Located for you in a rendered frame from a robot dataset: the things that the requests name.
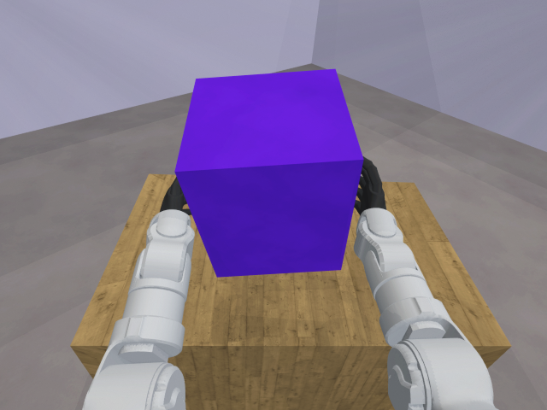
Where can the left robot upper arm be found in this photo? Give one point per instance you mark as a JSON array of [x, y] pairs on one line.
[[142, 386]]

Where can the right robot upper arm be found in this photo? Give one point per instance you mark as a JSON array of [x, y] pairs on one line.
[[437, 374]]

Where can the pedestal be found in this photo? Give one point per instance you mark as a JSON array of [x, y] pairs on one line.
[[288, 341]]

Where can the right robot forearm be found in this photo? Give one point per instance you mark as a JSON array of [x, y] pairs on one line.
[[407, 307]]

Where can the carton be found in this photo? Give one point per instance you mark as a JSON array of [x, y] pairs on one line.
[[269, 165]]

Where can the robot left hand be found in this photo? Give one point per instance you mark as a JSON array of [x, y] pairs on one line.
[[174, 199]]

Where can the left robot forearm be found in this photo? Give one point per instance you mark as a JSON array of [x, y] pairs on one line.
[[151, 328]]

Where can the robot right hand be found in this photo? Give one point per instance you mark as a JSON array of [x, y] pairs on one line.
[[371, 194]]

